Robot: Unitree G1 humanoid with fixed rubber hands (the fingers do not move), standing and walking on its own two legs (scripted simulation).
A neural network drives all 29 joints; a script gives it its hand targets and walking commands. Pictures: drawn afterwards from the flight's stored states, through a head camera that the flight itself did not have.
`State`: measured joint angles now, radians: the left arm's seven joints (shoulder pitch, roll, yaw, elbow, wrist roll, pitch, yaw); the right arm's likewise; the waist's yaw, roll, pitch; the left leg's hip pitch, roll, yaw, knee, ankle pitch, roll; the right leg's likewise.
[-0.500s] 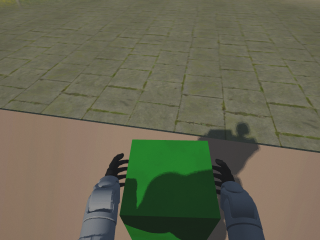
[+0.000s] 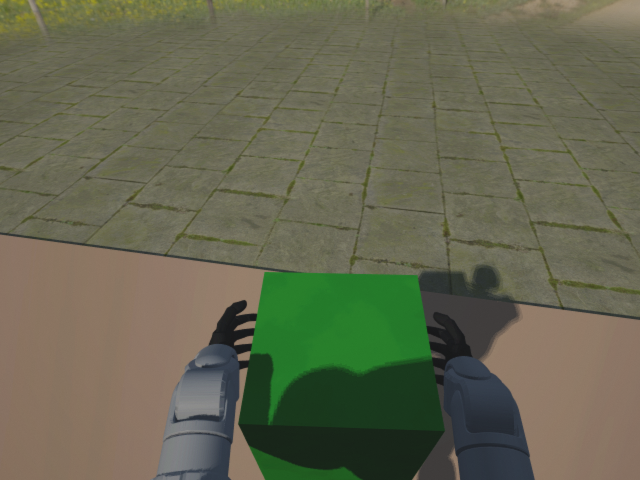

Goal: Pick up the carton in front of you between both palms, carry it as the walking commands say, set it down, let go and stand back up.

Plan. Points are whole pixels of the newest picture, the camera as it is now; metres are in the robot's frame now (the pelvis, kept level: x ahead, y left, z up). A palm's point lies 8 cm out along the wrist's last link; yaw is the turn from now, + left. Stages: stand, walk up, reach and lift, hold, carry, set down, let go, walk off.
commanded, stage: hold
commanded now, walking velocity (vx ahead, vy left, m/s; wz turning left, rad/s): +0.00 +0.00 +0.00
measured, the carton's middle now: (338, 383) +0.29 +0.00 -0.03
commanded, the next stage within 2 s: carry in 0.30 s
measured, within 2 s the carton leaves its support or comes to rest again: neither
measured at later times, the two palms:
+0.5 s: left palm (221, 331) +0.31 +0.16 +0.06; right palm (451, 343) +0.30 -0.14 +0.06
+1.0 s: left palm (224, 242) +0.48 +0.19 +0.07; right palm (406, 249) +0.48 -0.11 +0.06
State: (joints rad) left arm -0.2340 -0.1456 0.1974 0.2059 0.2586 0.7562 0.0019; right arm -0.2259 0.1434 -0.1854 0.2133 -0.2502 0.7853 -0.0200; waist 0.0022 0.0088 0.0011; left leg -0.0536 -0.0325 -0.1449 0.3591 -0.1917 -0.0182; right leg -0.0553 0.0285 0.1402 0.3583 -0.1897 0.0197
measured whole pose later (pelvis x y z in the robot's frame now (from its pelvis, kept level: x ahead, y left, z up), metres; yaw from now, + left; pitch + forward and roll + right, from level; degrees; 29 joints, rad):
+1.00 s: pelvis +0.25 +0.04 -0.01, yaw -2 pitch +7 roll +0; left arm 0.02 -0.13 0.09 -0.48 0.01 1.23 0.17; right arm -0.02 0.13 -0.04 -0.41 -0.01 1.23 -0.16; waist 0.01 0.01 -0.19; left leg -0.24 0.00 0.18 0.50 -0.38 0.06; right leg -0.34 -0.06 -0.10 0.86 -0.51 0.00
